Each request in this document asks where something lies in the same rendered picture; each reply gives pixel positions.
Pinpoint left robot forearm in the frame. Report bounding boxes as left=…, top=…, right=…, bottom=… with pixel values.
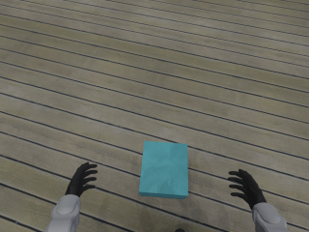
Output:
left=44, top=194, right=81, bottom=232

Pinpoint carton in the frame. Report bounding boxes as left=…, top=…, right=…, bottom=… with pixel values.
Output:
left=139, top=141, right=188, bottom=199

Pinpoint left robot hand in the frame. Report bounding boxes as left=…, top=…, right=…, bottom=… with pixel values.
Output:
left=65, top=162, right=98, bottom=197

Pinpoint right robot hand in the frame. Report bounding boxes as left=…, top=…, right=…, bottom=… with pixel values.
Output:
left=228, top=169, right=267, bottom=211

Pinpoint right robot forearm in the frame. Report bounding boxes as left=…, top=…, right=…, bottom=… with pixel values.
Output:
left=252, top=202, right=289, bottom=232

